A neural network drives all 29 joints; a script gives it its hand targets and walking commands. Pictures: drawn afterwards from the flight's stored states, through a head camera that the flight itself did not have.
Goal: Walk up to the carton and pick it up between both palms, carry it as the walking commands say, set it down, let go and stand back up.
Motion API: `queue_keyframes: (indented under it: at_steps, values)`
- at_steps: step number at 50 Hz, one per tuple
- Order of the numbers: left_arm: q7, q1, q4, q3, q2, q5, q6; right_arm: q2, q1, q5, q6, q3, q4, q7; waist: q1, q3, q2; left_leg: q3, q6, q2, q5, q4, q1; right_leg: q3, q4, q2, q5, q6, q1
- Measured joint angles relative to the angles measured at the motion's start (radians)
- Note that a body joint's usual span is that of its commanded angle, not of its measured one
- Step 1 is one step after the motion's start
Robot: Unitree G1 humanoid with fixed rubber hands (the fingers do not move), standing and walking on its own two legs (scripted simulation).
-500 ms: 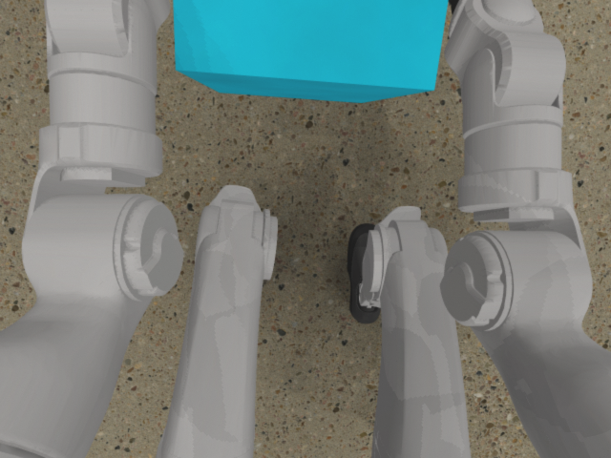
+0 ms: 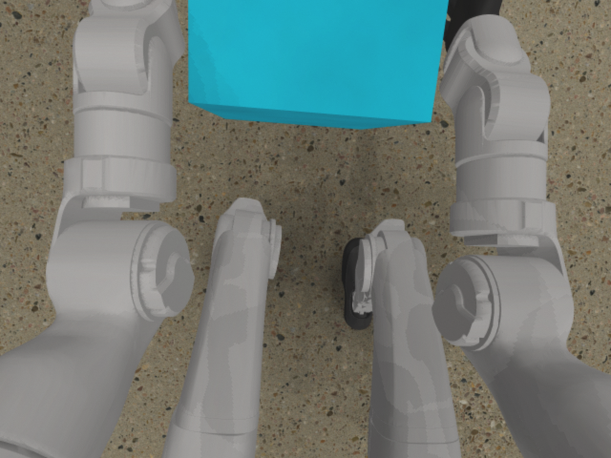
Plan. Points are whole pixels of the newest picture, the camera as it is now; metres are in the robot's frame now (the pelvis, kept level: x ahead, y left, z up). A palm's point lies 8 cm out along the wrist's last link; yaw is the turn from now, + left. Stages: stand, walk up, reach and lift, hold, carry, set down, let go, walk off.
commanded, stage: reach and lift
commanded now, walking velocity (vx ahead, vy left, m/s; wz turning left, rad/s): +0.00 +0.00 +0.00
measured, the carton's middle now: (308, 18) +0.55 +0.05 -0.13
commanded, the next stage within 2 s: none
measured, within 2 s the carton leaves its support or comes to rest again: neither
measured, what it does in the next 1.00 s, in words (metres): rises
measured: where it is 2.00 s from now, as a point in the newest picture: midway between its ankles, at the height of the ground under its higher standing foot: (297, 287)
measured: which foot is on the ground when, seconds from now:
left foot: down 0.00-1.00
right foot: down 0.00-1.00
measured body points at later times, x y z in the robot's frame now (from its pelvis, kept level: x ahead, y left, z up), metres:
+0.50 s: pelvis +0.01 -0.01 +0.06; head +0.30 +0.03 +0.39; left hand +0.53 +0.20 +0.01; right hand +0.54 -0.09 -0.01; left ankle +0.17 +0.15 -0.50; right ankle +0.14 -0.13 -0.50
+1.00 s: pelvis +0.08 +0.00 +0.14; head +0.19 +0.01 +0.57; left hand +0.50 +0.19 +0.15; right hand +0.51 -0.10 +0.12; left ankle +0.17 +0.15 -0.50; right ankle +0.14 -0.13 -0.50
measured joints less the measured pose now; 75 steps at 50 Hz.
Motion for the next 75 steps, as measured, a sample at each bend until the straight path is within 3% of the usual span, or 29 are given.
queue_keyframes:
  at_steps: [32, 39, 44, 48, 52, 65, 75]
  values:
    - [0.013, 0.164, -0.058, 0.000, -0.079, 0.001, 0.001, 0.052, 0.182, -0.015, -0.006, -0.015, -0.056, 0.023, -0.003, -0.034, 0.001, 0.000, 0.009, 0.000, 0.051, -0.279, 0.316, 0.009, -0.267, -0.015, 0.044, -0.015, 0.315]
    - [0.013, 0.256, 0.007, 0.000, -0.109, 0.017, -0.015, 0.075, 0.271, -0.050, 0.000, -0.016, -0.010, 0.037, -0.008, -0.206, 0.001, 0.000, 0.015, 0.000, 0.060, -0.344, 0.319, 0.011, -0.335, -0.020, 0.052, -0.016, 0.321]
    - [0.013, 0.399, 0.089, 0.000, -0.155, 0.060, -0.015, 0.114, 0.417, -0.103, -0.001, -0.020, 0.073, 0.062, -0.008, -0.460, 0.001, 0.000, 0.020, 0.000, 0.054, -0.417, 0.319, 0.011, -0.412, -0.028, 0.048, -0.019, 0.325]
    - [0.010, 0.504, 0.153, 0.003, -0.193, 0.118, -0.019, 0.151, 0.527, -0.170, -0.012, -0.058, 0.136, 0.092, -0.012, -0.678, 0.004, 0.000, 0.028, 0.000, 0.049, -0.492, 0.342, 0.011, -0.490, -0.036, 0.043, -0.024, 0.351]
    - [-0.015, 0.549, 0.170, 0.052, -0.224, 0.188, -0.033, 0.185, 0.568, -0.240, -0.019, -0.105, 0.147, 0.113, -0.021, -0.725, 0.010, 0.000, 0.031, 0.000, 0.054, -0.568, 0.426, 0.017, -0.562, -0.038, 0.046, -0.028, 0.433]
    - [-0.089, 0.787, -0.010, 0.057, -0.295, 0.206, -0.092, 0.303, 0.803, -0.270, -0.061, -0.093, -0.055, 0.112, -0.022, -0.718, 0.010, 0.000, 0.035, 0.021, 0.101, -0.801, 0.633, 0.022, -0.796, -0.039, 0.100, -0.040, 0.637]
    - [-0.095, 0.853, -0.056, 0.030, -0.311, 0.207, -0.072, 0.303, 0.854, -0.269, -0.015, -0.060, -0.111, 0.120, -0.022, -0.686, 0.010, 0.000, 0.046, 0.027, 0.141, -0.947, 0.833, 0.024, -0.957, -0.048, 0.147, -0.040, 0.845]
